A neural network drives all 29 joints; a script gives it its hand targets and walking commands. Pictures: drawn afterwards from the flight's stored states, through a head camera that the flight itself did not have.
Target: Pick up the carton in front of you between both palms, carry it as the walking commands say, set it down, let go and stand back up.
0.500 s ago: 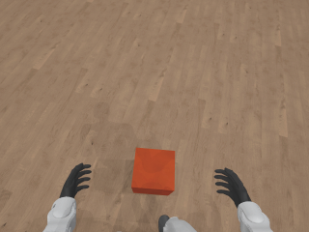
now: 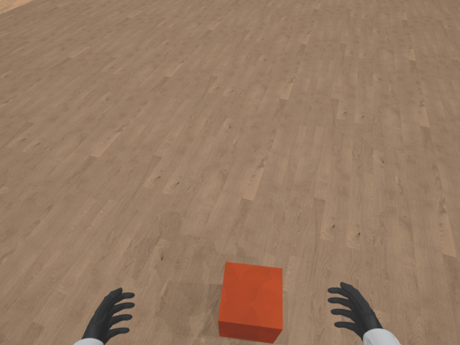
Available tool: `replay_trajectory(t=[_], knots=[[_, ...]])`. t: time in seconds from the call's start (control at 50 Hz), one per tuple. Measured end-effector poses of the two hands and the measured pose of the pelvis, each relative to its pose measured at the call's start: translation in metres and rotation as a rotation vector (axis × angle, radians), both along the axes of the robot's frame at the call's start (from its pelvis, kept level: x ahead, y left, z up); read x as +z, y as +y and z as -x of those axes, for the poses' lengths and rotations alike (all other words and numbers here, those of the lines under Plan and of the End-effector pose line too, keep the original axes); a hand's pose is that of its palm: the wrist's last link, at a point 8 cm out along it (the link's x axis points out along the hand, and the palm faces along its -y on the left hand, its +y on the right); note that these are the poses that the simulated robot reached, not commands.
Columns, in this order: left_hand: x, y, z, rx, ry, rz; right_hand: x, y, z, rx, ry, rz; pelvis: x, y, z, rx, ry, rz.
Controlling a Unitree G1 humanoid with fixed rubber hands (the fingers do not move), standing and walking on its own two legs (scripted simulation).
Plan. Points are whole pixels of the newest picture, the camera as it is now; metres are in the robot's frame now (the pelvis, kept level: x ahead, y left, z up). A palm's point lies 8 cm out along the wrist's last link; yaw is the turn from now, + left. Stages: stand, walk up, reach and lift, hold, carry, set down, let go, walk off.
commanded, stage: let go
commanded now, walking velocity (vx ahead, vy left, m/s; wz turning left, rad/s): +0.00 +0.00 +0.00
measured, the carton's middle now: (249, 303) +0.37 -0.08 -0.65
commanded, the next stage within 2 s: stand in 0.12 s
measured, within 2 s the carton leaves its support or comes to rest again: neither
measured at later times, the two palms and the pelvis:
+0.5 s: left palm out of the picture +0.14 +0.22 -0.13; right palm out of the picture +0.09 -0.30 -0.11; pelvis +0.04 -0.02 -0.02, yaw -6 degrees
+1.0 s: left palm out of the picture +0.15 +0.21 -0.13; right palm out of the picture +0.03 -0.30 -0.14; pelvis +0.03 -0.03 -0.03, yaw -10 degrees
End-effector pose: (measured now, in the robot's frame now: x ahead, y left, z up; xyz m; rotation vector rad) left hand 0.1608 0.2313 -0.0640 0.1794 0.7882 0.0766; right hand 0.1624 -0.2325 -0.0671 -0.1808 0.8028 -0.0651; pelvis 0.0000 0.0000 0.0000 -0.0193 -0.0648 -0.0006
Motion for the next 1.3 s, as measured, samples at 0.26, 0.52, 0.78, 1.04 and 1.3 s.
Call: replay_trajectory(t=[0.26, 0.52, 0.78, 1.04, 1.3], knots=[[-0.032, 0.008, 0.031, -0.004, 0.123, -0.111, -0.013, -0.05, 0.022, -0.081, -0.013, 0.142, -0.009, -0.014, -0.014, -0.054, 0.093, 0.0], [-0.064, -0.009, 0.014, -0.061, 0.224, -0.115, -0.049, -0.071, 0.073, -0.218, 0.158, 0.145, -0.024, -0.025, -0.038, -0.115, 0.144, -0.016], [-0.07, -0.024, -0.008, -0.106, 0.221, -0.119, -0.066, -0.068, 0.107, -0.284, 0.262, 0.122, -0.029, -0.028, -0.041, -0.152, 0.138, -0.033], [-0.07, -0.019, 0.009, -0.119, 0.276, -0.146, -0.07, -0.07, 0.139, -0.313, 0.338, 0.121, -0.026, -0.027, -0.033, -0.178, 0.116, -0.039], [-0.069, -0.016, 0.022, -0.127, 0.314, -0.154, -0.073, -0.064, 0.168, -0.333, 0.403, 0.103, -0.023, -0.025, -0.025, -0.197, 0.095, -0.041]])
